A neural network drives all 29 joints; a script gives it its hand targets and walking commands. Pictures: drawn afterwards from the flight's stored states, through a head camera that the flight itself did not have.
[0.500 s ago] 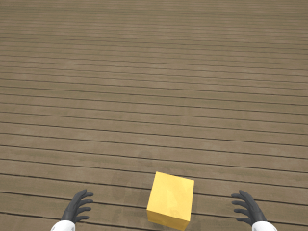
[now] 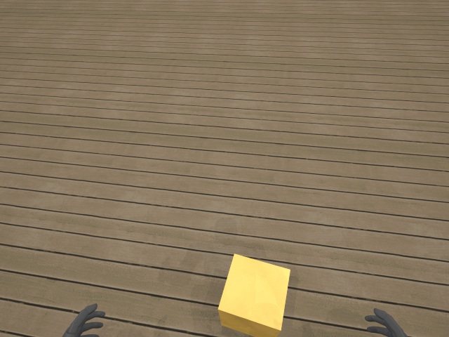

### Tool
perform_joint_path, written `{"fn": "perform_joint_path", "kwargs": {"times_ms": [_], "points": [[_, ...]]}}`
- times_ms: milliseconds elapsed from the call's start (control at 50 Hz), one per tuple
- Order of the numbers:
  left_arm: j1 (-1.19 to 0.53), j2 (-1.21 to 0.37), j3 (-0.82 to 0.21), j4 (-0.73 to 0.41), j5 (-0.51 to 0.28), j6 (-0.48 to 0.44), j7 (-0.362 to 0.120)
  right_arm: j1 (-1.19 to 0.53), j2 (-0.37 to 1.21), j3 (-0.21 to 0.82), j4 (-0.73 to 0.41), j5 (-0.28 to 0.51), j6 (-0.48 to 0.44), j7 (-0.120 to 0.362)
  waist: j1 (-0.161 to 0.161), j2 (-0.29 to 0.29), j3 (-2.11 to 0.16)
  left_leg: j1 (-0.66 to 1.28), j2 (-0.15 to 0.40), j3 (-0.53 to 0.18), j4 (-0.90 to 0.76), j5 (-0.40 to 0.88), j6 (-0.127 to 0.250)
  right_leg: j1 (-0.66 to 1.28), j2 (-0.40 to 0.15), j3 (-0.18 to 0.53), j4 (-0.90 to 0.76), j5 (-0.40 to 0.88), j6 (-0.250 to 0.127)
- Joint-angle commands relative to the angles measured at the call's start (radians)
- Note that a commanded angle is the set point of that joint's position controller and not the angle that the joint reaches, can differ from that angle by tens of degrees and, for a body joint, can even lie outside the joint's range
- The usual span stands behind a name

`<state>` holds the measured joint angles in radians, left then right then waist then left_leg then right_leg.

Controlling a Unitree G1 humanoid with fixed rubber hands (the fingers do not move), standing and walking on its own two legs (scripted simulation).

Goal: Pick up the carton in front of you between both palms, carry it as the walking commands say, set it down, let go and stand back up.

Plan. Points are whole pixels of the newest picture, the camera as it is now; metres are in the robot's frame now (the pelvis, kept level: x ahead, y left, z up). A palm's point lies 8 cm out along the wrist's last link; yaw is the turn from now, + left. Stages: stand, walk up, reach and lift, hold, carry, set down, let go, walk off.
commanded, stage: stand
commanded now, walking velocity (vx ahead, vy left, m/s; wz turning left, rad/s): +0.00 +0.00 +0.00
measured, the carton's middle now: (253, 298) +0.35 -0.06 -0.65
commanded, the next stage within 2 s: none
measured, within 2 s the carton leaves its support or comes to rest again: neither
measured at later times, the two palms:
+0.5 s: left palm out of the picture +0.08 +0.30 -0.09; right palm out of the picture +0.09 -0.30 -0.10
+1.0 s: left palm out of the picture +0.07 +0.31 -0.09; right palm out of the picture +0.07 -0.30 -0.10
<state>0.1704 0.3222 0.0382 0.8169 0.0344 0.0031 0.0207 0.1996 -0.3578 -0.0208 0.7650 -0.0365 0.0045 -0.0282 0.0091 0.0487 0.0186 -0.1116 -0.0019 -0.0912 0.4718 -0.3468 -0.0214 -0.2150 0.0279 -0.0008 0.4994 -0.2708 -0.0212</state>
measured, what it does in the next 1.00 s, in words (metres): stands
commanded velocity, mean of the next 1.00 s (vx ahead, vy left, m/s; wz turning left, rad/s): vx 0.00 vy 0.00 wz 0.00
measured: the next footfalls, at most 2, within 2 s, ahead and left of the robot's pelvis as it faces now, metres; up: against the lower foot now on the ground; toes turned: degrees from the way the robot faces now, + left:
none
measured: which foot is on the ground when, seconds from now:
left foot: down 0.00-1.00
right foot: down 0.00-1.00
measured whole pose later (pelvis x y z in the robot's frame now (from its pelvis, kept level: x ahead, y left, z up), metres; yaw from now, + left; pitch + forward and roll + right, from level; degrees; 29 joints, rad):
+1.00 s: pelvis -0.02 +0.00 +0.01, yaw +0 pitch -2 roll +0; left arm 0.12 0.37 0.02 1.03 0.02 -0.01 0.00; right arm 0.17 -0.39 0.00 0.96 -0.02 -0.01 -0.02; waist 0.01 0.03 0.03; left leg -0.07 0.00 -0.08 0.36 -0.26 -0.02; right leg -0.16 0.02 0.01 0.39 -0.18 -0.02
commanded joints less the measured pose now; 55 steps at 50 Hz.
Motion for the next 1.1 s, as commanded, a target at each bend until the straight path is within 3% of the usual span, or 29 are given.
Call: {"fn": "perform_joint_path", "kwargs": {"times_ms": [0, 520, 1080], "points": [[-0.023, 0.171, 0.040, -0.033, -0.003, -0.012, 0.004, -0.009, -0.138, -0.029, -0.040, 0.002, -0.014, -0.006, 0.000, -0.045, -0.059, -0.044, 0.067, -0.036, -0.047, 0.334, 0.017, 0.097, -0.109, 0.100, -0.069, 0.334, -0.007], [-0.071, 0.202, 0.028, 0.110, -0.012, -0.016, -0.009, -0.039, -0.174, -0.013, 0.085, 0.008, -0.027, -0.003, 0.007, -0.039, -0.014, -0.059, 0.090, -0.055, -0.144, 0.226, 0.030, 0.117, -0.121, 0.118, -0.149, 0.204, -0.009], [-0.092, 0.228, 0.013, 0.186, -0.021, -0.020, -0.013, -0.054, -0.196, -0.005, 0.165, 0.017, -0.029, 0.005, 0.003, -0.042, -0.016, -0.045, 0.099, -0.052, -0.176, 0.234, 0.037, 0.128, -0.131, 0.126, -0.169, 0.221, -0.013]]}}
